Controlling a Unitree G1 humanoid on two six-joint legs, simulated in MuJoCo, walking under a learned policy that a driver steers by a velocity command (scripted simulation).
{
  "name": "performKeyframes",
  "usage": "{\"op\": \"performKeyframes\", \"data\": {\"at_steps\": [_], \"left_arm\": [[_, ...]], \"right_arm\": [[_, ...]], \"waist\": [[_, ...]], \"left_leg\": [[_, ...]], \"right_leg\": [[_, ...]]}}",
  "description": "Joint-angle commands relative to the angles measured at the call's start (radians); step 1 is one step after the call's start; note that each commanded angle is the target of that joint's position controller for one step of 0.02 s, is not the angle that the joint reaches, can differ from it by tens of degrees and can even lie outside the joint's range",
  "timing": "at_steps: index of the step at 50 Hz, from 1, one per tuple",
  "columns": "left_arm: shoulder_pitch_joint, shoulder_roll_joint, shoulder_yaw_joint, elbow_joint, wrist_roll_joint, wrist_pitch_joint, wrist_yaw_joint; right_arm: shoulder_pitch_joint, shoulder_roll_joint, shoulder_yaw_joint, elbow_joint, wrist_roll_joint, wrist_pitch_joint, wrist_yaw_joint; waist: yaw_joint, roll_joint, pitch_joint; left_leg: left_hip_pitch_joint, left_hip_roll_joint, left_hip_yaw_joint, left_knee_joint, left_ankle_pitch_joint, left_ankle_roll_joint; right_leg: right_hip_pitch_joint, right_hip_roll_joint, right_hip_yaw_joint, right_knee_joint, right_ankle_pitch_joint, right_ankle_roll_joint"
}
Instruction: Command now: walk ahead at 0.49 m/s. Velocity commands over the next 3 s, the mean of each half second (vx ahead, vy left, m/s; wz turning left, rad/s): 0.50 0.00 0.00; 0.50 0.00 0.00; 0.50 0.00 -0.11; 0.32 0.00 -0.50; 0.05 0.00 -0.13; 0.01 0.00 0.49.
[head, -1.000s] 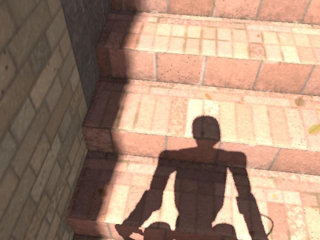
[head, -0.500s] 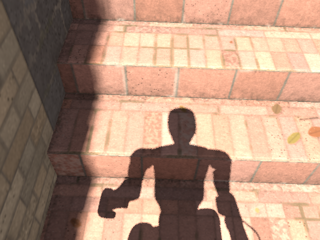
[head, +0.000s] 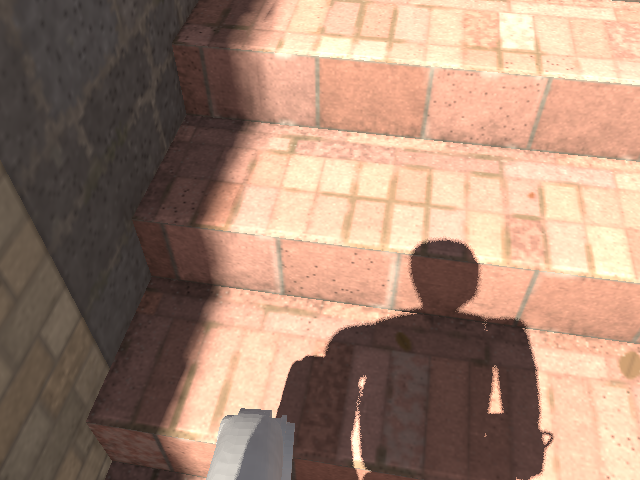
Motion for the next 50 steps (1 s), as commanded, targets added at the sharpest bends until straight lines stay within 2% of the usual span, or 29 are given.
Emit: {"op": "performKeyframes", "data": {"at_steps": [1, 2, 4, 5, 6, 7, 8, 9, 10, 11, 12, 13, 15, 18, 22, 23, 25, 29, 31, 34, 35, 37, 38, 39, 40, 43, 45, 47, 50], "left_arm": [[0.042, 0.173, 0.018, -0.043, -0.036, -0.013, 0.035], [0.092, 0.18, 0.026, -0.021, -0.055, -0.013, 0.046], [0.087, 0.244, 0.024, -0.014, -0.025, -0.035, 0.038], [0.075, 0.303, 0.035, -0.014, 0.004, -0.031, 0.034], [0.001, 0.351, 0.057, -0.032, 0.001, -0.037, 0.028], [-0.054, 0.32, 0.059, -0.098, 0.017, -0.067, 0.016], [-0.033, 0.161, 0.048, -0.116, 0.001, -0.105, -0.029], [-0.073, 0.193, 0.084, -0.103, -0.026, -0.14, -0.064], [-0.269, 0.129, 0.077, -0.209, -0.037, -0.133, -0.074], [-0.346, 0.103, 0.091, -0.223, 0.05, -0.092, -0.076], [-0.362, 0.064, 0.083, -0.258, 0.074, -0.064, -0.076], [-0.321, -0.015, 0.056, -0.288, 0.053, -0.034, -0.089], [-0.24, -0.014, 0.049, -0.287, 0.038, -0.005, -0.106], [-0.348, 0.026, 0.044, -0.319, 0.01, 0.003, -0.113], [-0.614, 0.009, -0.003, -0.45, 0.003, 0.01, -0.073], [-0.681, 0.06, 0.001, -0.495, 0.005, 0.016, -0.055], [-0.74, 0.059, -0.001, -0.501, 0.007, 0.026, -0.043], [-0.751, -0.027, -0.028, -0.485, 0.052, 0.07, -0.122], [-0.821, 0.02, -0.019, -0.505, 0.049, 0.05, -0.131], [-0.689, 0.027, -0.01, -0.497, 0.035, 0.008, -0.112], [-0.586, 0.078, 0.002, -0.461, 0.018, 0.0, -0.096], [-0.218, 0.204, 0.063, -0.319, 0.036, 0.028, -0.067], [0.022, 0.261, 0.091, -0.242, 0.065, 0.031, -0.054], [0.091, 0.224, 0.093, -0.174, 0.06, 0.01, -0.043], [-0.016, 0.207, 0.095, -0.142, 0.049, -0.011, -0.055], [-0.361, 0.007, 0.048, -0.093, 0.053, -0.03, -0.091], [-0.469, -0.068, 0.023, -0.094, 0.064, -0.06, -0.083], [-0.534, -0.03, 0.022, -0.133, 0.105, -0.094, -0.067], [-0.109, 0.022, 0.016, 0.017, 0.154, -0.07, -0.048]], "right_arm": [[-0.245, -0.013, 0.037, -0.197, -0.031, -0.025, 0.018], [-0.35, -0.032, 0.044, -0.231, -0.038, -0.021, 0.026], [-0.237, -0.104, 0.003, -0.234, -0.015, -0.038, 0.033], [-0.065, -0.196, -0.035, -0.196, 0.003, -0.043, 0.036], [0.106, -0.249, -0.06, -0.139, -0.025, -0.036, 0.036], [0.334, -0.377, -0.109, -0.048, -0.085, -0.021, 0.034], [0.524, -0.447, -0.138, 0.084, -0.126, 0.017, 0.01], [0.563, -0.341, -0.113, 0.144, -0.141, 0.021, -0.013], [0.448, -0.269, -0.105, 0.185, -0.088, 0.007, -0.005], [0.256, -0.173, -0.093, 0.171, -0.056, -0.027, 0.051], [0.191, -0.083, -0.079, 0.216, -0.056, -0.016, 0.067], [0.111, -0.005, -0.05, 0.232, -0.083, -0.009, 0.079], [0.121, 0.046, -0.033, 0.259, -0.105, -0.02, 0.089], [0.151, -0.012, -0.04, 0.275, -0.153, -0.05, 0.064], [0.37, -0.047, -0.036, 0.379, -0.198, -0.033, 0.075], [0.429, -0.056, -0.027, 0.399, -0.195, -0.033, 0.088], [0.501, -0.071, -0.025, 0.407, -0.182, -0.028, 0.089], [0.388, -0.137, -0.034, 0.323, -0.101, -0.025, 0.117], [0.451, -0.191, -0.052, 0.337, -0.071, -0.04, 0.115], [0.436, -0.262, -0.095, 0.343, -0.1, -0.056, 0.124], [0.551, -0.179, -0.086, 0.359, -0.128, -0.074, 0.125], [0.396, -0.161, -0.083, 0.315, -0.107, -0.058, 0.148], [0.283, -0.122, -0.086, 0.298, -0.073, -0.039, 0.159], [0.31, -0.144, -0.1, 0.326, -0.064, -0.021, 0.151], [0.23, -0.134, -0.113, 0.287, -0.05, -0.03, 0.14], [0.089, -0.033, -0.07, 0.2, -0.065, -0.008, 0.11], [0.139, -0.027, -0.062, 0.213, -0.068, 0.035, 0.104], [0.072, -0.056, -0.064, 0.195, -0.071, 0.038, 0.111], [-0.127, -0.031, -0.026, 0.125, -0.06, 0.042, 0.11]], "waist": [[-0.03, 0.02, 0.134], [0.023, -0.021, 0.113], [-0.081, -0.246, -0.106], [-0.181, -0.341, -0.196], [-0.272, -0.432, -0.265], [-0.323, -0.199, -0.386], [-0.277, 0.353, -0.519], [-0.259, 0.252, -0.483], [-0.209, 0.174, -0.217], [-0.177, 0.086, 0.245], [-0.113, -0.041, 0.12], [-0.023, -0.048, 0.063], [0.039, -0.03, 0.01], [0.029, 0.11, 0.002], [-0.072, 0.102, 0.026], [-0.086, 0.014, -0.005], [-0.13, 0.054, -0.018], [-0.09, 0.117, -0.024], [-0.098, 0.164, -0.047], [-0.05, 0.228, -0.156], [-0.075, 0.142, -0.312], [0.091, -0.051, -0.301], [0.174, -0.217, -0.263], [0.168, -0.232, -0.247], [0.088, -0.182, -0.091], [-0.114, 0.117, -0.083], [-0.204, 0.1, -0.03], [-0.222, 0.061, -0.009], [-0.085, -0.036, 0.031]], "left_leg": [[0.192, 0.106, 0.196, -0.379, 0.08, -0.009], [0.308, 0.1, 0.247, -0.551, 0.018, -0.001], [0.843, -0.102, 0.392, -0.686, -0.142, 0.041], [0.893, -0.118, 0.335, -0.832, -0.16, 0.075], [0.97, -0.098, 0.179, -1.051, -0.224, 0.113], [1.262, 0.063, -0.237, -1.189, -0.126, 0.216], [1.559, 0.356, -0.935, -1.671, -0.074, 0.433], [1.496, 0.408, -1.148, -1.801, -0.216, 0.379], [1.337, 0.352, -0.903, -1.76, -0.39, 0.266], [0.995, 0.25, -0.584, -1.65, -0.337, 0.329], [0.959, 0.235, -0.454, -1.64, -0.23, 0.329], [0.906, 0.193, -0.299, -1.64, -0.079, 0.253], [0.921, 0.145, -0.079, -1.685, 0.1, 0.185], [0.847, 0.097, 0.058, -1.766, -0.013, 0.19], [1.073, 0.177, -0.057, -1.831, -0.139, 0.188], [1.132, 0.211, -0.072, -1.845, -0.11, 0.168], [1.184, 0.229, -0.073, -1.886, -0.022, 0.197], [0.921, 0.231, 0.098, -1.946, 0.337, 0.234], [1.132, 0.239, 0.072, -1.867, 0.898, 0.274], [1.478, 0.258, 0.11, -1.671, 1.437, 0.232], [1.18, 0.201, 0.086, -1.547, 1.465, 0.164], [0.68, 0.052, 0.025, -1.226, 0.827, 0.107], [0.48, -0.054, -0.071, -0.709, 0.172, 0.071], [0.404, -0.076, -0.271, -0.2, 0.289, 0.12], [0.227, -0.125, -0.301, 0.103, 0.286, 0.156], [0.115, -0.085, -0.278, 0.149, 0.256, 0.271], [0.142, -0.027, -0.214, 0.059, 0.227, 0.276], [0.318, 0.012, -0.069, -0.171, 0.279, 0.257], [-0.08, 0.012, -0.081, 0.106, 0.103, 0.268]], "right_leg": [[-0.296, -0.248, 0.175, -0.396, 0.079, -0.19], [-0.227, -0.237, 0.151, -0.441, 0.251, -0.195], [-0.167, -0.197, 0.038, -0.188, 1.583, -0.2], [0.061, -0.225, 0.054, 0.008, 1.931, -0.174], [0.191, -0.25, 0.07, 0.184, 1.998, -0.152], [-0.003, -0.206, 0.129, 0.496, 1.681, -0.138], [-0.386, 0.123, 0.256, 0.978, 0.341, -0.084], [-0.531, 0.163, 0.482, 1.434, 0.101, -0.075], [-0.714, 0.117, 0.425, 1.519, 0.12, -0.092], [-1.025, 0.088, 0.357, 1.736, 0.286, -0.148], [-0.999, 0.073, 0.331, 1.772, 0.29, -0.212], [-0.999, 0.042, 0.322, 1.778, 0.358, -0.266], [-1.071, 0.008, 0.243, 1.749, 0.393, -0.315], [-1.147, -0.048, 0.099, 1.792, 0.274, -0.266], [-1.505, -0.109, 0.092, 1.843, 0.128, -0.271], [-1.516, -0.158, 0.081, 1.611, 0.21, -0.255], [-1.521, -0.179, 0.013, 1.497, 0.318, -0.216], [-0.964, -0.128, -0.096, 1.309, 0.168, -0.169], [-0.922, -0.033, -0.17, 1.084, -0.091, -0.127], [-0.672, 0.027, -0.151, 0.756, -0.05, -0.145], [-0.262, -0.018, 0.019, 0.848, 0.329, -0.242], [0.168, -0.109, 0.381, 0.474, 0.224, -0.304], [0.169, -0.274, 0.775, 0.168, 0.209, -0.402], [0.067, -0.277, 0.885, 0.093, 0.054, -0.344], [-0.042, -0.266, 0.798, 0.109, 0.099, -0.279], [-0.215, -0.237, 0.4, 0.13, 0.294, -0.168], [-0.376, -0.175, 0.192, 0.035, 0.187, -0.166], [-0.568, -0.068, -0.027, -0.052, 0.187, -0.149], [-0.186, -0.185, 0.117, -0.088, 0.266, -0.206]]}}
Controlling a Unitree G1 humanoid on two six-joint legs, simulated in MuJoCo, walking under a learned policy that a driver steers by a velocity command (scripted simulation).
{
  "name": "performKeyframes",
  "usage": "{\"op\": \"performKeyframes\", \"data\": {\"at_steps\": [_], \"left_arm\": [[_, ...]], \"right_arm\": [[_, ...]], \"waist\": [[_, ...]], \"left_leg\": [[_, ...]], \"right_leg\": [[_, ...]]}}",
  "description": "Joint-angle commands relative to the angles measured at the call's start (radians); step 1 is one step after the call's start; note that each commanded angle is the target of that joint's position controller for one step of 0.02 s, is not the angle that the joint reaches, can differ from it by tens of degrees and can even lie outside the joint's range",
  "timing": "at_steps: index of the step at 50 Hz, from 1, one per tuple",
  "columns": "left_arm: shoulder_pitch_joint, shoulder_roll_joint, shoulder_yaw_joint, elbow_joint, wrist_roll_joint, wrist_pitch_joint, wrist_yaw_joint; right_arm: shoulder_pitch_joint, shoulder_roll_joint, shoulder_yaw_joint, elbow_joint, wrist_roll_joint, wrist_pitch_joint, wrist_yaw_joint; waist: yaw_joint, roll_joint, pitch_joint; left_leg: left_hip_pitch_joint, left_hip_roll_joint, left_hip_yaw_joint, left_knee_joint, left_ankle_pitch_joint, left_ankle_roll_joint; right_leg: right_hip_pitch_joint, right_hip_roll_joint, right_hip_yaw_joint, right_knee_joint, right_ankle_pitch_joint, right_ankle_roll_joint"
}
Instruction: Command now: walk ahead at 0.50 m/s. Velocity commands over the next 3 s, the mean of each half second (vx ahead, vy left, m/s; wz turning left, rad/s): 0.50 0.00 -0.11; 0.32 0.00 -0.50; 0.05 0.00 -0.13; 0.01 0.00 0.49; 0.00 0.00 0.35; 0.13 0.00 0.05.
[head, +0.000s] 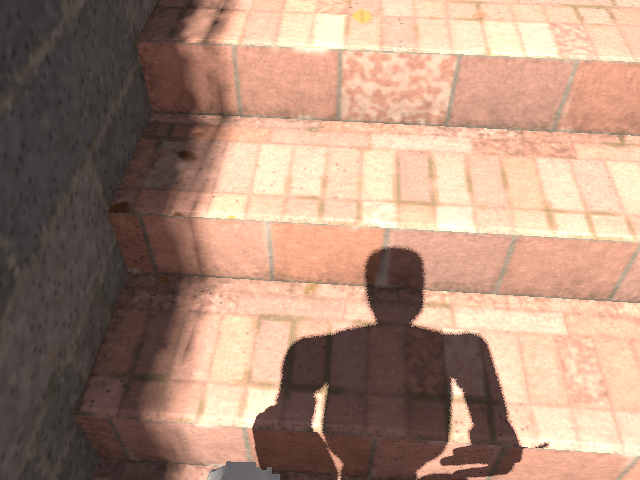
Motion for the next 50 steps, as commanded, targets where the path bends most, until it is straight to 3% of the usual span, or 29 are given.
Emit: {"op": "performKeyframes", "data": {"at_steps": [1, 4, 7, 8, 11, 12, 13, 14, 15, 17, 18, 20, 23, 25, 27, 30, 31, 33, 35, 36, 40, 41, 42, 43, 44, 45, 47, 49, 50], "left_arm": [[0.092, 0.022, -0.013, 0.011, 0.04, -0.02, 0.008], [0.142, 0.014, -0.021, 0.018, 0.059, -0.033, -0.031], [-0.004, 0.048, -0.02, -0.122, -0.049, -0.016, -0.054], [0.073, 0.119, -0.006, -0.1, -0.073, -0.021, -0.052], [0.117, 0.263, 0.05, -0.081, -0.093, -0.041, -0.067], [0.161, 0.196, 0.041, -0.055, -0.056, -0.047, -0.073], [0.208, 0.118, 0.017, -0.069, -0.041, -0.043, -0.098], [0.087, 0.068, 0.018, -0.078, -0.081, -0.003, -0.127], [0.001, 0.027, 0.024, -0.092, -0.103, 0.007, -0.125], [-0.158, 0.004, 0.016, -0.164, -0.108, -0.003, -0.073], [-0.242, 0.027, 0.023, -0.218, -0.108, -0.003, -0.056], [-0.212, -0.061, -0.006, -0.234, -0.108, 0.037, -0.032], [-0.2, -0.055, -0.012, -0.262, -0.143, 0.072, -0.027], [-0.236, -0.033, -0.008, -0.265, -0.163, 0.067, -0.02], [-0.249, -0.05, -0.03, -0.27, -0.142, 0.055, -0.008], [-0.505, 0.034, -0.033, -0.408, -0.14, 0.064, 0.002], [-0.558, 0.086, -0.016, -0.431, -0.144, 0.077, 0.002], [-0.678, 0.07, -0.017, -0.461, -0.129, 0.098, -0.017], [-0.728, 0.02, -0.037, -0.467, -0.076, 0.123, -0.056], [-0.709, -0.004, -0.038, -0.469, -0.078, 0.106, -0.078], [-0.546, 0.037, -0.025, -0.512, -0.107, 0.046, -0.071], [-0.434, 0.144, -0.001, -0.472, -0.114, 0.029, -0.039], [-0.296, 0.174, 0.005, -0.505, -0.115, 0.039, -0.011], [-0.104, 0.278, 0.049, -0.452, -0.057, 0.048, 0.012], [-0.023, 0.386, 0.105, -0.394, -0.061, 0.024, 0.016], [-0.118, 0.386, 0.119, -0.418, -0.069, -0.002, 0.021], [-0.345, 0.263, 0.112, -0.438, -0.101, -0.021, 0.013], [-0.494, 0.149, 0.08, -0.465, -0.104, -0.013, -0.008], [-0.472, 0.131, 0.07, -0.459, -0.079, -0.003, -0.011]], "right_arm": [[-0.092, 0.057, 0.048, -0.064, 0.007, 0.012, -0.022], [-0.255, 0.019, 0.049, -0.153, 0.004, 0.036, -0.066], [-0.413, 0.037, 0.053, -0.221, 0.001, 0.078, -0.026], [-0.412, 0.084, 0.064, -0.227, 0.009, 0.084, -0.006], [-0.2, -0.016, 0.006, -0.178, 0.026, 0.04, -0.014], [0.038, -0.087, -0.034, -0.113, 0.005, 0.028, -0.032], [0.264, -0.141, -0.039, -0.026, 0.024, 0.032, -0.042], [0.553, -0.148, -0.061, 0.087, -0.038, 0.056, -0.058], [0.558, -0.176, -0.085, 0.118, -0.048, 0.029, -0.076], [0.29, -0.105, -0.097, 0.114, 0.011, -0.009, -0.094], [0.219, 0.009, -0.066, 0.108, 0.02, -0.022, -0.083], [0.135, 0.127, -0.022, 0.112, -0.012, -0.03, -0.043], [0.082, 0.093, -0.021, 0.1, -0.041, -0.045, -0.017], [0.163, 0.06, -0.017, 0.126, -0.072, -0.058, -0.007], [0.308, 0.059, -0.003, 0.189, -0.099, -0.052, -0.007], [0.456, 0.049, 0.023, 0.237, -0.142, -0.046, -0.001], [0.486, 0.051, 0.03, 0.222, -0.141, -0.046, 0.003], [0.513, 0.031, 0.033, 0.204, -0.121, -0.041, 0.004], [0.512, 0.006, 0.034, 0.184, -0.055, -0.045, -0.007], [0.534, -0.053, 0.018, 0.167, -0.027, -0.054, -0.021], [0.431, -0.218, -0.053, 0.113, -0.027, -0.101, -0.056], [0.438, -0.143, -0.046, 0.043, -0.021, -0.122, -0.059], [0.536, -0.082, -0.029, 0.023, -0.044, -0.133, -0.053], [0.354, -0.062, -0.041, -0.04, -0.015, -0.123, -0.03], [0.267, -0.083, -0.068, -0.069, 0.015, -0.101, -0.01], [0.309, -0.097, -0.1, -0.053, 0.002, -0.089, -0.025], [0.302, -0.039, -0.083, -0.061, -0.022, -0.096, -0.065], [0.344, -0.007, -0.067, -0.053, 0.004, -0.088, -0.084], [0.354, -0.043, -0.071, -0.044, 0.015, -0.073, -0.081]], "waist": [[0.007, -0.1, 0.121], [0.025, -0.069, 0.104], [0.032, -0.147, 0.089], [0.013, -0.209, 0.077], [-0.057, -0.236, -0.043], [-0.113, -0.175, -0.209], [-0.131, -0.008, -0.397], [-0.251, 0.11, -0.395], [-0.236, 0.085, -0.174], [-0.128, 0.04, -0.047], [-0.072, -0.032, -0.039], [0.04, -0.074, -0.001], [0.092, -0.095, 0.057], [0.067, 0.005, 0.085], [0.036, -0.023, 0.123], [-0.011, -0.11, 0.063], [-0.031, -0.074, 0.062], [-0.055, -0.009, 0.075], [-0.067, 0.013, 0.055], [-0.06, 0.073, 0.008], [0.085, 0.18, -0.062], [0.067, 0.037, -0.193], [0.098, -0.067, -0.456], [0.185, -0.222, -0.42], [0.187, -0.218, -0.335], [0.13, -0.166, -0.237], [0.031, -0.105, -0.029], [-0.053, -0.004, -0.032], [-0.051, -0.001, -0.063]], "left_leg": [[-0.34, 0.008, -0.031, 0.179, -0.115, 0.05], [-0.364, 0.081, 0.069, -0.094, 0.021, 0.018], [0.323, 0.077, 0.304, -0.435, -0.123, -0.072], [0.427, 0.018, 0.324, -0.481, -0.147, -0.11], [0.588, -0.144, 0.361, -0.909, -0.319, -0.138], [0.958, -0.076, 0.205, -0.874, 0.093, -0.061], [1.337, 0.102, -0.193, -1.12, -0.108, 0.056], [1.416, 0.231, -0.57, -1.425, -0.405, 0.09], [1.243, 0.249, -0.619, -1.503, -0.558, 0.02], [0.952, 0.278, -0.451, -1.532, -0.537, 0.048], [0.896, 0.282, -0.385, -1.557, -0.456, 0.057], [0.822, 0.248, -0.172, -1.593, -0.315, 0.005], [0.692, 0.246, 0.103, -1.69, -0.227, -0.051], [0.745, 0.229, 0.143, -1.723, -0.281, -0.05], [0.899, 0.23, 0.131, -1.725, -0.362, -0.06], [1.071, 0.276, 0.201, -1.842, -0.26, -0.076], [1.033, 0.257, 0.245, -1.853, -0.218, -0.087], [0.953, 0.27, 0.313, -1.921, -0.144, -0.072], [0.934, 0.249, 0.389, -1.932, 0.042, -0.051], [1.029, 0.232, 0.411, -1.873, 0.237, -0.052], [1.417, 0.288, 0.418, -1.663, 1.237, -0.066], [1.2, 0.228, 0.412, -1.453, 1.142, -0.172], [0.904, 0.117, 0.311, -1.216, 0.637, -0.247], [0.63, -0.02, 0.22, -1.001, -0.269, -0.318], [0.5, -0.063, 0.029, -0.615, -0.26, -0.316], [0.525, -0.035, -0.06, -0.383, -0.186, -0.319], [0.428, -0.047, -0.052, -0.118, -0.153, -0.281], [0.409, -0.035, -0.055, -0.125, -0.121, -0.232], [0.382, -0.034, -0.057, -0.132, -0.04, -0.22]], "right_leg": [[0.198, -0.312, 0.294, -0.289, 0.286, -0.175], [0.289, -0.312, 0.274, -0.349, 0.221, -0.166], [-0.213, -0.276, 0.134, -0.552, 0.443, -0.185], [-0.162, -0.289, 0.126, -0.501, 0.843, -0.208], [0.264, -0.336, 0.118, -0.192, 1.782, -0.209], [0.081, -0.275, 0.094, 0.088, 1.651, -0.136], [-0.255, -0.179, 0.161, 0.324, 1.076, -0.093], [-0.459, -0.047, 0.292, 0.753, 0.29, -0.062], [-0.679, -0.053, 0.422, 1.057, 0.334, -0.049], [-0.76, -0.14, 0.32, 1.369, 0.27, -0.047], [-0.814, -0.143, 0.316, 1.504, 0.258, -0.074], [-0.907, -0.162, 0.316, 1.531, 0.361, -0.13], [-0.937, -0.211, 0.268, 1.499, 0.195, -0.113], [-1.075, -0.193, 0.258, 1.71, 0.121, -0.128], [-1.3, -0.178, 0.291, 1.746, 0.144, -0.18], [-1.352, -0.255, 0.213, 1.436, 0.257, -0.228], [-1.287, -0.28, 0.173, 1.342, 0.341, -0.2], [-1.133, -0.286, 0.098, 1.237, 0.264, -0.174], [-0.918, -0.247, -0.014, 1.058, 0.163, -0.153], [-0.855, -0.185, -0.033, 1.021, 0.009, -0.133], [-0.498, -0.028, -0.067, 0.537, 0.026, -0.142], [-0.163, -0.084, 0.131, 0.624, 0.642, -0.228], [0.26, -0.168, 0.498, 0.439, 0.522, -0.36], [0.41, -0.299, 0.813, 0.097, 0.528, -0.388], [0.309, -0.34, 0.939, -0.011, 0.388, -0.34], [0.074, -0.327, 0.864, -0.042, 0.33, -0.296], [-0.221, -0.246, 0.753, -0.063, 0.097, -0.284], [-0.301, -0.23, 0.662, -0.131, 0.232, -0.266], [-0.265, -0.228, 0.647, -0.156, 0.348, -0.267]]}}
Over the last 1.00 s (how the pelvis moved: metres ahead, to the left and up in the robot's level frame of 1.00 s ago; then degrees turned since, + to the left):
0.54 -0.03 0.31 -2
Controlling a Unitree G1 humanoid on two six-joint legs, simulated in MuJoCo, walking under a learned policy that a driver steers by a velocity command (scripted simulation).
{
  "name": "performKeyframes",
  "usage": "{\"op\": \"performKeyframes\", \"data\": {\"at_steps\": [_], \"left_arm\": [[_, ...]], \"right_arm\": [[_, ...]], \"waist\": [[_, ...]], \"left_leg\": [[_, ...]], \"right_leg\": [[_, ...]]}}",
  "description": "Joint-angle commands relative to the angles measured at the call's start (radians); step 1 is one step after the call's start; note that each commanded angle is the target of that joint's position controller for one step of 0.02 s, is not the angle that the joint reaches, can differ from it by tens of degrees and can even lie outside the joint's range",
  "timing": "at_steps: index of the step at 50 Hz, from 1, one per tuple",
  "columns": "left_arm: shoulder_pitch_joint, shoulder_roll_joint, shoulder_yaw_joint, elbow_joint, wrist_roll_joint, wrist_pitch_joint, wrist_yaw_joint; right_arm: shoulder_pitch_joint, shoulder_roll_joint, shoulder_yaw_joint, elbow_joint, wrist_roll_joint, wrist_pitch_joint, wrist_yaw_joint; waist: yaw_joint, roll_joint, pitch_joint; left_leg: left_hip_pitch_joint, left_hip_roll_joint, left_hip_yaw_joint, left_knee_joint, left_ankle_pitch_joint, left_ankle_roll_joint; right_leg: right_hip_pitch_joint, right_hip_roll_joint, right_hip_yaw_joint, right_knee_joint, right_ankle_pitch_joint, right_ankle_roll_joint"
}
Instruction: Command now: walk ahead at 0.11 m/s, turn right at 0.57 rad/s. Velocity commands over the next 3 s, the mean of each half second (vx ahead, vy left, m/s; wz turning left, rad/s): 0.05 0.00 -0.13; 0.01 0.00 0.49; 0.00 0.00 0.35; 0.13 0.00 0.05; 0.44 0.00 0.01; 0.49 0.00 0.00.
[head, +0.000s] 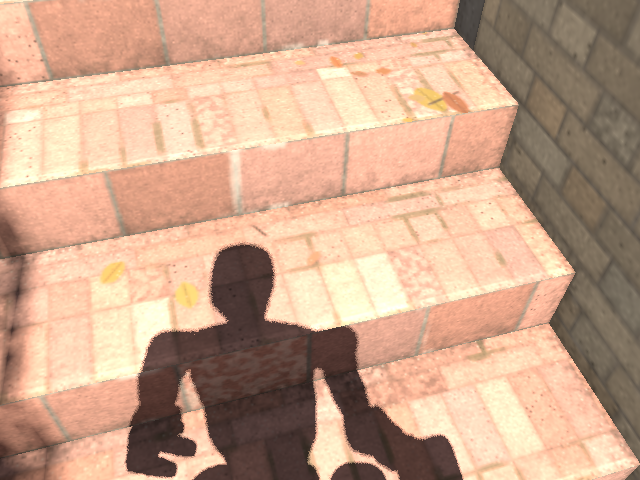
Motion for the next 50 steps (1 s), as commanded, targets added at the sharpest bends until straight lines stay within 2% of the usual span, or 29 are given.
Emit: {"op": "performKeyframes", "data": {"at_steps": [1, 2, 5, 6, 8, 10, 13, 14, 15, 16, 18, 19, 20, 22, 23, 25, 27, 29, 33, 37, 39, 40, 41, 42, 43, 45, 46, 48, 50], "left_arm": [[-0.118, 0.044, 0.008, -0.073, 0.022, -0.019, -0.014], [-0.094, 0.041, 0.01, -0.077, 0.035, -0.023, -0.01], [-0.045, 0.116, 0.046, -0.123, 0.022, -0.05, 0.006], [0.001, 0.132, 0.056, -0.124, 0.035, -0.056, 0.011], [0.018, 0.148, 0.064, -0.159, 0.025, -0.046, 0.009], [0.004, 0.132, 0.055, -0.188, 0.025, -0.046, 0.0], [-0.102, 0.062, 0.009, -0.231, -0.011, -0.057, -0.018], [0.09, -0.005, -0.003, -0.147, 0.033, -0.024, 0.065], [0.159, 0.015, -0.006, -0.131, 0.006, 0.003, 0.083], [-0.031, 0.138, 0.02, -0.181, -0.052, -0.041, 0.018], [-0.042, 0.07, -0.014, -0.133, -0.07, -0.018, -0.07], [0.057, 0.046, -0.018, -0.089, -0.077, -0.004, -0.107], [0.185, 0.032, -0.007, -0.084, -0.06, -0.006, -0.113], [-0.049, 0.091, -0.003, -0.172, -0.008, -0.023, -0.053], [-0.123, 0.081, 0.003, -0.201, -0.003, -0.024, -0.022], [-0.179, 0.097, 0.021, -0.229, -0.031, -0.016, 0.026], [-0.174, 0.07, 0.024, -0.248, -0.036, -0.018, 0.039], [-0.169, 0.071, 0.032, -0.271, -0.034, -0.023, 0.051], [-0.135, 0.077, 0.053, -0.295, -0.012, -0.019, 0.045], [-0.092, 0.121, 0.082, -0.31, -0.011, -0.041, 0.067], [0.007, 0.183, 0.109, -0.289, 0.003, -0.032, 0.081], [0.064, 0.226, 0.128, -0.28, 0.031, -0.038, 0.084], [0.067, 0.22, 0.126, -0.264, 0.037, -0.047, 0.085], [0.005, 0.183, 0.113, -0.27, 0.03, -0.051, 0.09], [-0.117, 0.136, 0.089, -0.296, 0.032, -0.049, 0.081], [-0.229, 0.07, 0.033, -0.307, 0.015, -0.025, 0.087], [-0.164, 0.089, 0.039, -0.277, 0.01, 0.0, 0.107], [-0.033, 0.142, 0.057, -0.257, 0.017, 0.017, 0.134], [-0.066, 0.212, 0.081, -0.255, 0.026, -0.017, 0.131]], "right_arm": [[0.182, -0.03, 0.0, -0.014, 0.011, 0.02, -0.007], [0.139, -0.059, -0.006, -0.032, 0.015, 0.02, -0.002], [0.035, -0.094, -0.016, -0.116, 0.013, 0.021, -0.01], [0.034, -0.1, -0.017, -0.138, 0.042, 0.005, -0.017], [0.049, -0.097, -0.005, -0.173, 0.049, 0.01, -0.019], [0.071, -0.128, -0.007, -0.189, 0.05, 0.029, -0.023], [0.132, -0.128, -0.011, -0.183, 0.028, 0.057, -0.002], [-0.063, 0.04, 0.037, -0.192, 0.03, 0.089, -0.064], [-0.078, 0.101, 0.076, -0.217, 0.018, 0.118, -0.069], [0.002, -0.001, 0.039, -0.272, 0.02, 0.088, 0.011], [0.07, 0.005, 0.039, -0.221, 0.036, 0.072, 0.081], [0.11, 0.014, 0.048, -0.227, 0.042, 0.07, 0.085], [0.07, -0.127, 0.025, -0.256, 0.053, 0.049, 0.08], [-0.025, -0.13, -0.011, -0.282, 0.031, 0.042, 0.08], [-0.047, -0.114, -0.014, -0.296, 0.04, 0.024, 0.062], [-0.059, -0.092, -0.009, -0.311, 0.048, 0.011, 0.036], [-0.003, -0.065, 0.006, -0.285, 0.049, 0.018, 0.018], [0.046, -0.117, -0.017, -0.287, 0.042, 0.024, 0.013], [0.001, -0.111, -0.017, -0.301, 0.049, 0.03, 0.009], [-0.029, -0.092, -0.012, -0.322, 0.059, 0.063, 0.026], [-0.037, -0.032, 0.011, -0.333, 0.041, 0.057, 0.015], [-0.039, -0.036, 0.012, -0.34, 0.032, 0.053, 0.009], [-0.02, -0.101, -0.015, -0.342, 0.021, 0.037, -0.011], [0.064, -0.132, -0.026, -0.3, 0.012, 0.024, -0.032], [0.072, -0.135, -0.028, -0.288, 0.003, 0.019, -0.039], [-0.05, -0.093, -0.014, -0.331, -0.007, 0.017, -0.035], [-0.107, -0.058, 0.0, -0.365, 0.0, 0.026, -0.025], [-0.129, -0.02, 0.017, -0.34, 0.015, 0.052, -0.003], [-0.037, -0.001, 0.024, -0.305, 0.006, 0.056, 0.047]], "waist": [[-0.107, 0.025, -0.061], [-0.088, 0.064, -0.079], [-0.073, -0.065, -0.074], [-0.053, -0.095, -0.067], [-0.04, -0.094, -0.072], [-0.036, -0.066, -0.046], [-0.082, -0.059, 0.021], [0.032, 0.08, 0.041], [0.057, -0.028, 0.035], [-0.042, -0.179, 0.11], [-0.069, -0.037, 0.065], [-0.053, -0.045, 0.009], [0.074, 0.102, -0.054], [0.007, 0.088, 0.003], [-0.002, 0.099, 0.025], [-0.034, 0.107, 0.049], [-0.038, 0.102, 0.068], [-0.052, 0.124, 0.029], [-0.028, 0.108, 0.031], [-0.009, 0.005, -0.061], [0.022, -0.092, -0.068], [0.059, -0.233, -0.064], [0.056, -0.166, -0.036], [-0.005, -0.08, -0.033], [-0.054, -0.097, 0.006], [-0.092, -0.029, 0.009], [-0.074, 0.003, -0.013], [0.014, -0.075, -0.042], [-0.011, -0.09, -0.009]], "left_leg": [[-0.182, 0.014, -0.014, 0.065, 0.107, 0.022], [-0.168, 0.044, 0.002, -0.02, 0.114, -0.005], [-0.025, 0.037, 0.123, -0.106, 0.013, -0.063], [0.012, 0.007, 0.15, -0.028, -0.024, -0.089], [0.002, 0.0, 0.123, -0.016, -0.059, -0.121], [-0.047, 0.035, 0.066, -0.041, -0.031, -0.135], [0.107, 0.088, 0.068, -0.271, 0.02, -0.175], [0.017, 0.036, 0.209, -0.59, -0.173, -0.095], [0.186, 0.041, 0.246, -0.762, -0.332, -0.065], [0.301, 0.14, 0.091, -0.901, -0.133, -0.099], [0.469, 0.073, 0.176, -1.238, 0.069, -0.124], [0.541, 0.069, 0.143, -1.258, 0.143, -0.077], [0.543, 0.127, 0.034, -1.173, 0.355, 0.066], [0.301, 0.123, -0.047, -1.287, -0.127, 0.121], [0.309, 0.122, -0.081, -1.326, -0.194, 0.115], [0.399, 0.177, -0.177, -1.321, -0.109, 0.151], [0.448, 0.218, -0.237, -1.294, 0.048, 0.205], [0.483, 0.223, -0.255, -1.299, 0.199, 0.262], [0.524, 0.221, -0.256, -1.276, 0.419, 0.278], [0.365, 0.074, -0.128, -1.164, 0.269, 0.157], [0.135, -0.056, 0.016, -0.985, -0.038, 0.023], [0.004, -0.108, 0.061, -0.733, -0.374, -0.05], [-0.047, -0.083, 0.091, -0.333, -0.534, -0.106], [0.001, -0.057, 0.093, -0.117, -0.496, -0.121], [0.051, -0.051, 0.086, -0.033, -0.434, -0.119], [0.078, -0.034, 0.095, -0.194, -0.296, -0.097], [0.005, -0.034, 0.111, -0.38, -0.287, -0.103], [-0.112, -0.038, 0.119, -0.645, -0.284, -0.121], [0.052, 0.0, 0.157, -0.731, -0.293, -0.1]], "right_leg": [[0.188, -0.232, 0.481, -0.534, 0.453, -0.203], [0.199, -0.215, 0.402, -0.54, 0.449, -0.178], [0.205, -0.168, 0.277, -0.586, 0.517, -0.152], [0.211, -0.163, 0.254, -0.573, 0.667, -0.153], [0.328, -0.239, 0.3, -0.556, 0.803, -0.184], [0.405, -0.289, 0.343, -0.545, 0.657, -0.176], [0.314, -0.265, 0.318, -0.554, 0.449, -0.116], [0.437, -0.295, 0.242, -0.637, 0.331, -0.096], [0.429, -0.266, 0.246, -0.645, 0.305, -0.083], [0.352, -0.236, 0.312, -0.547, 0.265, -0.016], [0.37, -0.249, 0.314, -0.495, 0.28, -0.011], [0.4, -0.234, 0.321, -0.489, 0.322, 0.029], [0.431, -0.145, 0.186, -0.416, 0.217, 0.105], [0.502, -0.097, 0.066, -0.36, 0.072, 0.132], [0.465, -0.105, 0.064, -0.348, 0.045, 0.121], [0.352, -0.122, 0.077, -0.321, 0.042, 0.104], [0.297, -0.143, 0.07, -0.278, 0.088, 0.096], [0.292, -0.118, 0.045, -0.225, 0.057, 0.086], [0.337, -0.119, 0.035, -0.297, 0.041, 0.084], [0.605, -0.189, 0.077, -0.359, 0.514, -0.009], [0.815, -0.35, 0.26, -0.487, 0.727, -0.187], [0.866, -0.505, 0.422, -0.578, 0.792, -0.301], [0.771, -0.562, 0.452, -0.602, 0.819, -0.336], [0.645, -0.533, 0.356, -0.614, 0.803, -0.299], [0.52, -0.489, 0.257, -0.623, 0.747, -0.245], [0.476, -0.416, 0.149, -0.641, 0.608, -0.161], [0.556, -0.37, 0.124, -0.625, 0.484, -0.127], [0.787, -0.353, 0.123, -0.632, 0.32, -0.11], [0.644, -0.382, 0.097, -0.659, 0.2, -0.089]]}}
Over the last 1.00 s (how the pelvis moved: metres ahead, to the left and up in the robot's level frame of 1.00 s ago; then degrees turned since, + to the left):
0.47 -0.05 0.27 -22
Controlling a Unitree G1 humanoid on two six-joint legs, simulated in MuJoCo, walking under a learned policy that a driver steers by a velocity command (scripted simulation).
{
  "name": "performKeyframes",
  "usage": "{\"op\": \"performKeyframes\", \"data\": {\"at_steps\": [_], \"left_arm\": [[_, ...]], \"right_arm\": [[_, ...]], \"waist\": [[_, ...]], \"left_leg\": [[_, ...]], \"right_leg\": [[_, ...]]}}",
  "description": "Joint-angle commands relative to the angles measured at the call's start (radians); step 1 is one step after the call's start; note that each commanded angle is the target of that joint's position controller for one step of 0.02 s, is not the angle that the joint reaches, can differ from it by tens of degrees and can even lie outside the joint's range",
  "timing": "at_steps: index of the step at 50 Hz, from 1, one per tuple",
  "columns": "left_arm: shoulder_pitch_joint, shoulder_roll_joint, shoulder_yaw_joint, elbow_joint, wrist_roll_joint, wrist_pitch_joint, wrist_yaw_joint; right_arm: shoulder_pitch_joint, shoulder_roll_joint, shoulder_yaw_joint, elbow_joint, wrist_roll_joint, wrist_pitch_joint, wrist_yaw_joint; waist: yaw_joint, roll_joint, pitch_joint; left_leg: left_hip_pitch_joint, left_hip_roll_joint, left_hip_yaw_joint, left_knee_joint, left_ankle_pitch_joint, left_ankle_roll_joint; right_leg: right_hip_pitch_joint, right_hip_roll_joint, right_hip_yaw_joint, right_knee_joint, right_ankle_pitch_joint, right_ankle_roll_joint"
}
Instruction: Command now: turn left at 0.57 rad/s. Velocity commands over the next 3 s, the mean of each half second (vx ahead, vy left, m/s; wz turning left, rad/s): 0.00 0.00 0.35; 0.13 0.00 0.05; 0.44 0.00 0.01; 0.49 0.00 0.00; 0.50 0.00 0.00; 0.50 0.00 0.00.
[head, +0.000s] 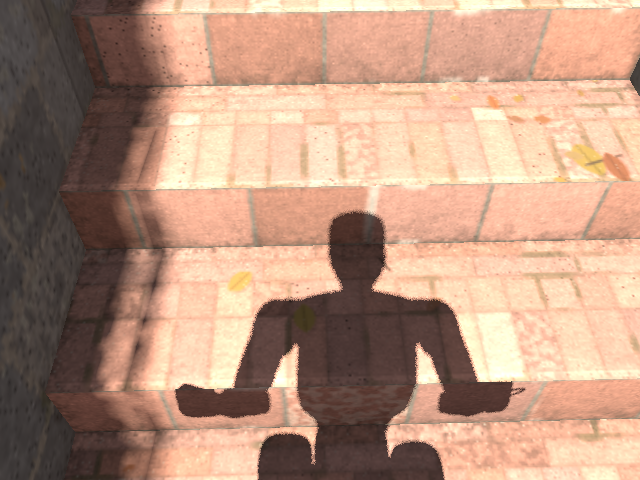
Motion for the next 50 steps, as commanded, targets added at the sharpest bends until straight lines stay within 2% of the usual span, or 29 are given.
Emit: {"op": "performKeyframes", "data": {"at_steps": [1, 4, 6, 7, 8, 9, 10, 11, 13, 14, 16, 17, 19, 21, 23, 24, 25, 26, 29, 35, 39, 41, 43, 45, 46, 47, 48, 49, 50], "left_arm": [[-0.126, 0.226, 0.059, -0.1, -0.001, -0.033, 0.014], [-0.165, 0.211, 0.059, -0.062, 0.003, -0.066, -0.006], [-0.096, 0.171, 0.05, -0.016, -0.024, -0.072, -0.015], [-0.054, 0.121, 0.037, 0.006, -0.038, -0.071, -0.023], [-0.031, 0.059, 0.03, -0.037, -0.051, -0.072, -0.022], [-0.101, 0.06, 0.023, -0.125, -0.049, -0.082, -0.015], [-0.192, 0.089, 0.023, -0.133, -0.048, -0.08, -0.02], [-0.208, 0.095, 0.026, -0.114, -0.051, -0.072, -0.029], [-0.117, 0.142, 0.053, -0.048, -0.026, -0.061, -0.023], [-0.108, 0.124, 0.047, -0.043, -0.015, -0.065, -0.012], [-0.07, 0.112, 0.038, -0.03, -0.008, -0.055, 0.0], [-0.002, 0.087, 0.029, 0.006, -0.027, -0.049, -0.018], [0.008, 0.03, 0.009, 0.027, -0.025, -0.03, -0.068], [0.026, -0.034, -0.025, 0.055, -0.045, -0.025, -0.13], [0.027, -0.007, -0.036, 0.046, -0.038, -0.012, -0.136], [-0.044, 0.045, -0.036, 0.01, -0.057, -0.029, -0.127], [-0.101, 0.085, -0.022, 0.015, -0.07, -0.031, -0.125], [-0.105, 0.068, -0.023, 0.023, -0.065, -0.035, -0.125], [-0.086, -0.006, -0.049, 0.062, -0.055, -0.046, -0.122], [-0.019, -0.009, -0.039, 0.126, -0.053, -0.047, -0.115], [-0.004, 0.03, -0.003, 0.153, -0.013, -0.027, -0.085], [0.015, -0.007, -0.006, 0.166, -0.009, -0.032, -0.061], [0.059, -0.045, -0.022, 0.186, -0.01, -0.05, -0.051], [0.135, -0.03, -0.011, 0.233, -0.004, -0.053, -0.058], [0.177, -0.009, -0.002, 0.264, 0.001, -0.053, -0.066], [0.293, 0.026, 0.015, 0.309, 0.001, -0.058, -0.072], [0.502, 0.086, 0.026, 0.365, 0.018, -0.056, -0.075], [0.619, 0.067, 0.007, 0.423, 0.059, -0.048, -0.083], [0.596, 0.053, -0.01, 0.44, 0.093, -0.031, -0.098]], "right_arm": [[0.019, -0.003, 0.012, -0.051, 0.009, -0.002, 0.055], [0.044, -0.044, 0.01, -0.058, 0.018, -0.022, 0.057], [0.059, -0.052, -0.001, -0.054, 0.043, -0.04, 0.063], [0.041, -0.056, -0.005, -0.062, 0.032, -0.046, 0.06], [0.046, -0.147, -0.023, -0.071, 0.031, -0.053, 0.035], [0.053, -0.226, -0.049, -0.063, 0.057, -0.064, 0.009], [0.172, -0.171, -0.048, -0.025, 0.037, -0.073, 0.008], [0.18, -0.158, -0.045, 0.007, 0.025, -0.076, 0.012], [0.07, -0.048, 0.001, -0.005, 0.027, -0.057, 0.018], [0.024, -0.026, 0.014, -0.021, 0.039, -0.049, 0.012], [-0.063, -0.019, 0.028, -0.06, 0.031, -0.045, -0.007], [-0.128, 0.006, 0.042, -0.075, 0.032, -0.053, 0.007], [-0.194, 0.014, 0.052, -0.092, 0.05, -0.048, 0.025], [-0.109, 0.013, 0.061, -0.008, 0.065, -0.013, 0.09], [0.039, -0.007, 0.049, 0.072, 0.087, 0.023, 0.136], [0.111, 0.014, 0.047, 0.084, 0.057, 0.017, 0.129], [0.07, 0.016, 0.05, 0.084, 0.024, 0.006, 0.116], [-0.021, 0.002, 0.048, 0.076, 0.017, 0.002, 0.104], [-0.093, -0.006, 0.045, 0.09, 0.02, 0.0, 0.066], [-0.067, 0.019, 0.037, 0.139, 0.027, -0.005, 0.045], [-0.023, -0.049, -0.005, 0.184, -0.003, -0.009, 0.022], [-0.028, -0.04, -0.01, 0.194, 0.003, -0.012, 0.003], [-0.055, -0.024, -0.002, 0.193, -0.012, -0.011, -0.017], [-0.076, 0.002, 0.003, 0.204, -0.002, 0.0, -0.032], [-0.022, 0.011, 0.003, 0.228, -0.036, 0.015, -0.018], [-0.001, 0.03, 0.005, 0.247, -0.046, 0.021, -0.005], [-0.078, 0.048, 0.009, 0.24, -0.054, 0.017, 0.005], [-0.125, 0.067, 0.01, 0.236, -0.035, -0.005, 0.003], [-0.083, 0.066, 0.013, 0.267, -0.014, -0.029, 0.003]], "waist": [[0.0, -0.097, -0.079], [-0.016, -0.078, -0.071], [-0.01, -0.039, -0.054], [-0.003, -0.011, -0.052], [0.037, 0.17, -0.119], [0.008, 0.302, -0.132], [-0.103, 0.254, -0.167], [-0.108, 0.185, -0.122], [-0.038, 0.059, -0.088], [-0.008, 0.048, -0.088], [0.026, 0.048, -0.119], [0.051, 0.027, -0.129], [0.047, 0.025, -0.091], [0.038, -0.026, -0.055], [0.003, 0.038, -0.064], [-0.079, -0.014, -0.081], [-0.079, -0.02, -0.063], [-0.047, 0.01, -0.047], [-0.012, 0.022, -0.055], [0.008, 0.029, -0.031], [-0.003, 0.096, 0.03], [0.003, 0.124, 0.033], [0.015, 0.129, 0.031], [0.035, 0.072, -0.002], [0.028, 0.011, 0.003], [0.073, -0.13, 0.007], [0.197, -0.268, 0.021], [0.225, -0.211, 0.043], [0.174, -0.138, 0.058]], "left_leg": [[0.008, 0.032, 0.033, -0.197, -0.046, 0.025], [0.073, 0.076, 0.014, -0.334, 0.141, 0.102], [0.19, 0.043, 0.04, -0.519, 0.273, 0.167], [0.231, 0.042, 0.007, -0.618, 0.403, 0.213], [0.376, 0.207, -0.266, -0.639, 0.853, 0.377], [0.519, 0.291, -0.46, -0.676, 0.945, 0.52], [0.616, 0.333, -0.506, -0.722, 0.737, 0.51], [0.581, 0.312, -0.452, -0.713, 0.601, 0.452], [0.431, 0.281, -0.353, -0.687, 0.594, 0.395], [0.354, 0.266, -0.325, -0.68, 0.615, 0.392], [0.268, 0.242, -0.295, -0.676, 0.653, 0.391], [0.24, 0.192, -0.218, -0.658, 0.649, 0.344], [0.148, 0.094, -0.1, -0.625, 0.545, 0.252], [0.148, 0.115, -0.157, -0.596, 0.375, 0.222], [0.203, 0.143, -0.262, -0.628, 0.162, 0.213], [0.216, 0.096, -0.213, -0.654, 0.124, 0.186], [0.262, 0.07, -0.142, -0.65, 0.14, 0.168], [0.282, 0.062, -0.12, -0.632, 0.117, 0.165], [0.174, 0.053, -0.089, -0.607, 0.177, 0.185], [0.111, 0.068, -0.09, -0.625, 0.153, 0.208], [0.129, 0.186, -0.282, -0.771, -0.206, 0.373], [0.183, 0.272, -0.406, -0.842, -0.215, 0.437], [0.18, 0.29, -0.416, -0.839, -0.127, 0.449], [0.15, 0.207, -0.256, -0.77, -0.053, 0.374], [0.134, 0.125, -0.147, -0.651, -0.007, 0.329], [-0.032, 0.004, 0.001, -0.371, 0.038, 0.242], [-0.39, -0.093, -0.024, -0.017, -0.007, 0.189], [-0.658, -0.148, -0.176, 0.491, 0.024, 0.208], [-0.821, -0.153, -0.251, 0.912, 0.105, 0.261]], "right_leg": [[0.118, -0.218, 0.199, -0.147, 0.083, -0.161], [0.109, -0.3, 0.186, -0.082, 0.24, -0.193], [0.069, -0.285, 0.162, -0.002, 0.168, -0.149], [0.048, -0.238, 0.119, 0.081, 0.112, -0.093], [-0.088, -0.083, -0.013, 0.295, -0.058, 0.043], [-0.332, 0.046, 0.013, 0.428, -0.262, 0.13], [-0.487, 0.048, 0.159, 0.626, -0.415, 0.147], [-0.573, 0.012, 0.23, 0.833, -0.38, 0.139], [-0.589, -0.037, 0.307, 0.948, -0.279, 0.113], [-0.541, -0.042, 0.304, 0.941, -0.239, 0.113], [-0.453, -0.023, 0.295, 0.916, -0.162, 0.147], [-0.39, -0.027, 0.274, 0.835, -0.108, 0.177], [-0.222, -0.013, 0.178, 0.499, -0.106, 0.196], [-0.09, -0.027, 0.183, 0.193, 0.047, 0.176], [-0.023, -0.051, 0.217, 0.117, 0.154, 0.126], [-0.013, -0.034, 0.247, 0.145, 0.181, 0.043], [-0.089, -0.016, 0.241, 0.131, 0.082, 0.001], [-0.121, -0.02, 0.238, 0.11, 0.048, 0.004], [0.024, -0.025, 0.241, 0.143, 0.182, 0.014], [0.082, -0.018, 0.199, 0.129, 0.189, 0.0], [-0.039, 0.028, 0.147, 0.167, -0.149, -0.038], [-0.072, 0.028, 0.164, 0.212, -0.088, -0.062], [-0.043, 0.009, 0.19, 0.213, -0.042, -0.084], [0.115, 0.01, 0.177, 0.085, -0.022, -0.1], [0.157, -0.029, 0.25, 0.021, -0.033, -0.127], [0.282, -0.127, 0.446, -0.096, -0.102, -0.233], [0.537, -0.27, 0.767, -0.22, -0.069, -0.369], [0.619, -0.326, 0.884, -0.217, -0.014, -0.383], [0.585, -0.319, 0.818, -0.154, 0.052, -0.326]]}}
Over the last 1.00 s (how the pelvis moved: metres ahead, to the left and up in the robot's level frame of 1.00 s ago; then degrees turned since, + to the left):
0.07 0.03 0.07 16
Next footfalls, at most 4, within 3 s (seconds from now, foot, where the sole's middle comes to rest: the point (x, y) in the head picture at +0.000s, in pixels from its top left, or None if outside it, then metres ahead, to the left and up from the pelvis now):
0.14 left None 0.04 0.12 -0.78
0.46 right None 0.07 -0.10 -0.78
1.36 left None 0.38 0.10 -0.61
1.84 right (401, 312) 0.68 -0.12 -0.45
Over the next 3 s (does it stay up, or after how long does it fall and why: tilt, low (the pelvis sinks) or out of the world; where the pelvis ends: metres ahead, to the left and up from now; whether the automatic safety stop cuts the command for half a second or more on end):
stays up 1.06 0.05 0.50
